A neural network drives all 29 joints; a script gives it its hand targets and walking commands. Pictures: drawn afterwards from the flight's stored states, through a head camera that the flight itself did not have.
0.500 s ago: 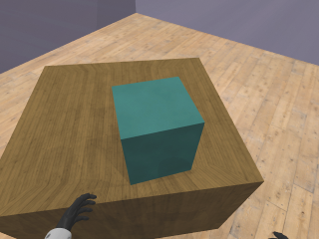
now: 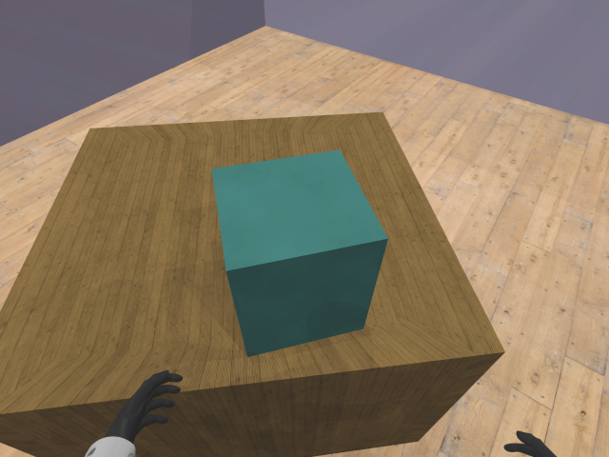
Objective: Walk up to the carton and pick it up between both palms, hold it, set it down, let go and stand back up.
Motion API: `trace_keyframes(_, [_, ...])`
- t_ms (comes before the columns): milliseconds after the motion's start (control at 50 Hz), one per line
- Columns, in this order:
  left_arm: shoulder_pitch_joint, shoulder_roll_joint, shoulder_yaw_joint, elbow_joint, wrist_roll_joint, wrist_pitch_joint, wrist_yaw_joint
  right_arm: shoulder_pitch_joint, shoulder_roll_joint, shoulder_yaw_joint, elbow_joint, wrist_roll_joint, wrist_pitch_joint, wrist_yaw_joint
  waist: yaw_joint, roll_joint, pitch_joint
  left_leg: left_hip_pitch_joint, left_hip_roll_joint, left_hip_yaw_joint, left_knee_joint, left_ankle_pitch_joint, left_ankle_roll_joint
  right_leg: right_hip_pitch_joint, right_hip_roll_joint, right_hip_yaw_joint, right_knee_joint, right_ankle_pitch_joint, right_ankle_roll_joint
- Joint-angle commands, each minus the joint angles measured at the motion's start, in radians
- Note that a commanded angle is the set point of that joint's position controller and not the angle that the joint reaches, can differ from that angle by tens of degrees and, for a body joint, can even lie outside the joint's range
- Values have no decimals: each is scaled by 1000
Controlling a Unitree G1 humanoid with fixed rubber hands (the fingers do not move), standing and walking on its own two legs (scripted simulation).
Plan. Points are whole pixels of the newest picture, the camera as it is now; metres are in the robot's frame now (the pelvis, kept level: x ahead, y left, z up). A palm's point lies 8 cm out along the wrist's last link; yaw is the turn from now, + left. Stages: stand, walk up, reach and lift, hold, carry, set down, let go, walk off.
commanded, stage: stand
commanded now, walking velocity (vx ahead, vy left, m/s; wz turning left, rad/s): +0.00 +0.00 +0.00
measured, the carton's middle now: (293, 254) +0.42 +0.02 -0.01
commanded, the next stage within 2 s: none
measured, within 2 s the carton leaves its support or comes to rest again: neither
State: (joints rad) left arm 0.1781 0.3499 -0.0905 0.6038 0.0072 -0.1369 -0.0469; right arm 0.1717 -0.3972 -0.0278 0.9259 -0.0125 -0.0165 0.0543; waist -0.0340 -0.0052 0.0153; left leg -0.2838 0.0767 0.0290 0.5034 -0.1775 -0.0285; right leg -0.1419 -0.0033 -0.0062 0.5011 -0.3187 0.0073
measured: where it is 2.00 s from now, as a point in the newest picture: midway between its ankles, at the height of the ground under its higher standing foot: outside the picture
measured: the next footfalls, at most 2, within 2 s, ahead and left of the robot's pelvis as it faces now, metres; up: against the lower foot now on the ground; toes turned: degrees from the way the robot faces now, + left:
none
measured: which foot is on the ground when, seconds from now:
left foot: down 0.00-1.00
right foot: down 0.00-1.00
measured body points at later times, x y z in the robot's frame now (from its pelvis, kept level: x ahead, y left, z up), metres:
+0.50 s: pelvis +0.00 +0.00 +0.00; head +0.00 +0.01 +0.45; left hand +0.19 +0.24 -0.06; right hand +0.08 -0.32 -0.11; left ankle +0.06 +0.15 -0.73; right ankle -0.03 -0.13 -0.73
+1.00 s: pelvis +0.00 +0.00 +0.00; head +0.00 +0.00 +0.45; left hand +0.19 +0.24 -0.06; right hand +0.10 -0.32 -0.10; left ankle +0.06 +0.15 -0.73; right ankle -0.03 -0.13 -0.73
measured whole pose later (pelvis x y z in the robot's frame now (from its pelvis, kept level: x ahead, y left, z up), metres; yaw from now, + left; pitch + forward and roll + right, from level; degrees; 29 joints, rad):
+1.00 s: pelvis +0.00 +0.00 +0.00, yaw +1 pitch -2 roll -1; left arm 0.15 0.35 -0.09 0.64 0.01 -0.15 -0.06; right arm 0.15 -0.41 -0.02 0.97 -0.01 -0.01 0.05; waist -0.03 0.00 0.02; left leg -0.27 0.07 0.01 0.46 -0.16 -0.04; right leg -0.12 0.00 -0.03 0.45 -0.30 0.00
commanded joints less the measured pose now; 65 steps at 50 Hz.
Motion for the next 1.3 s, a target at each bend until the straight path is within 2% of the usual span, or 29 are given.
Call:
trace_keyframes(0, [-19,241,141,73,13,75,63,-35,-182,-48,-56,5,-17,-9,4,-61,-14,108,41,-57,-57,29,70,-137,-91,73,-153,29,-50])
trace_keyframes(40, [-14,237,134,87,9,73,55,-57,-184,-44,-50,4,-14,-16,28,-70,10,87,46,-64,-42,17,71,-148,-92,78,-167,-17,-46])
trace_keyframes(60, [-62,242,133,78,15,71,59,-44,-174,-39,-60,3,-11,-13,-4,-92,36,84,43,-60,-51,25,66,-181,-100,92,-184,-26,-52])
trace_keyframes(100, [-57,226,134,87,12,72,58,-69,-181,-41,-48,3,-12,-13,21,-61,57,69,48,-69,-61,-1,78,-183,-94,88,-174,-49,-48])
trace_keyframes(120, [-62,235,136,80,7,69,54,-42,-185,-44,-46,4,-15,-10,5,-47,20,76,45,-63,-51,-8,70,-163,-98,78,-163,-35,-52])
trace_keyframes(200, [-42,240,133,92,9,73,62,-15,-186,-47,-35,4,-12,-5,-2,-116,28,74,48,-73,-55,-39,79,-162,-105,95,-198,-51,-59])
trace_keyframes(260, [-54,230,138,96,9,75,55,-49,-204,-44,-27,-6,-6,-5,22,-76,53,64,41,-59,-56,-29,75,-162,-111,95,-183,-53,-56])
trace_keyframes(280, [-33,257,142,111,1,75,62,-18,-189,-43,-31,9,-10,-3,11,-116,34,76,48,-81,-68,33,77,-154,-116,90,-192,-50,-59])
trace_keyframes(320, [-25,234,137,101,3,81,54,-19,-202,-46,-37,2,-8,-14,16,-54,15,74,48,-69,-64,-64,83,-144,-97,92,-190,-67,-48])
trace_keyframes(400, [-58,243,134,92,4,74,53,-56,-178,-33,-36,-2,-15,-4,17,-108,23,69,61,-89,-74,-30,86,-144,-99,82,-191,-59,-48])
trace_keyframes(460, [-65,247,143,94,6,79,54,-39,-197,-38,-23,3,-19,-5,7,-33,24,72,39,-74,-72,1,73,-139,-88,72,-161,0,-46])
trace_keyframes(500, [-39,237,139,110,2,80,59,-52,-195,-39,-23,6,-16,-3,21,-108,45,64,57,-101,-92,49,73,-137,-92,57,-170,16,-49])
trace_keyframes(560, [7,239,136,121,-3,77,59,-52,-179,-30,-23,11,-16,-8,22,-40,-12,86,51,-77,-62,27,78,-103,-96,72,-170,24,-46])
trace_keyframes(680, [-23,243,131,124,12,78,63,-87,-191,-35,-19,6,-9,-6,30,-111,37,70,49,-89,-91,-48,76,-151,-103,68,-191,-67,-45])
trace_keyframes(760, [-20,214,128,141,0,82,51,-48,-210,-40,-9,5,-15,-9,11,-22,46,73,46,-85,-110,-76,68,-146,-96,64,-177,-34,-50])
trace_keyframes(780, [-17,238,135,134,-3,77,54,-61,-196,-37,-12,7,-10,-9,21,-87,52,77,47,-97,-120,-20,64,-154,-93,53,-176,-41,-41])
trace_keyframes(820, [-15,239,135,140,2,79,56,-65,-190,-38,-13,9,-10,-15,15,-43,52,55,53,-112,-103,-63,70,-133,-93,60,-197,-28,-44])
trace_keyframes(860, [-60,233,138,113,11,73,54,-67,-185,-35,-17,8,-4,-13,11,-114,41,82,41,-91,-74,30,67,-149,-114,70,-203,16,-46])
trace_keyframes(900, [-72,230,134,118,10,69,60,-61,-183,-37,-16,4,-8,-5,4,-53,-6,111,37,-71,-66,33,65,-123,-110,65,-195,19,-43])
trace_keyframes(960, [-68,248,139,122,6,73,57,-55,-171,-34,-16,8,-6,-4,7,-92,27,96,44,-84,-79,58,58,-131,-104,59,-202,20,-38])
trace_keyframes(1000, [-30,241,136,125,-2,73,55,-72,-185,-37,-23,9,-4,-7,22,-63,15,92,41,-82,-85,30,69,-120,-106,60,-207,9,-40])
trace_keyframes(1020, [-66,251,135,132,9,72,60,-58,-171,-30,-12,12,1,-6,9,-131,24,100,39,-77,-66,66,62,-137,-106,59,-213,-3,-39])
trace_keyframes(1040, [-77,264,141,124,6,75,67,-28,-158,-22,0,11,-1,-2,-5,-127,57,78,44,-89,-88,69,68,-131,-114,74,-215,3,-44])
trace_keyframes(1060, [-51,233,134,132,3,77,63,-67,-188,-34,-8,4,-7,-6,22,-87,28,84,45,-81,-76,31,75,-102,-115,77,-221,2,-37])
trace_keyframes(1100, [-21,237,129,131,4,73,62,-73,-197,-35,-11,6,-1,-4,30,-118,60,85,44,-91,-88,71,64,-135,-103,58,-204,8,-39])
trace_keyframes(1120, [-60,259,140,137,3,76,64,-37,-182,-34,-1,12,-6,-2,-4,-131,22,108,41,-83,-88,68,58,-120,-115,72,-227,25,-43])
trace_keyframes(1240, [-31,240,133,135,3,72,64,-53,-167,-26,-6,5,-7,-10,21,-57,9,98,47,-68,-56,147,61,-91,-117,63,-192,140,-34])
trace_keyframes(1260, [-61,262,140,130,6,76,64,-51,-157,-25,-6,8,-3,-5,8,-67,8,92,34,-73,-66,84,60,-81,-105,51,-204,68,-31])
trace_keyframes(1280, [-72,256,137,117,7,80,59,-55,-176,-26,-1,9,0,-10,2,-141,44,89,47,-82,-77,87,55,-121,-107,35,-210,83,-34])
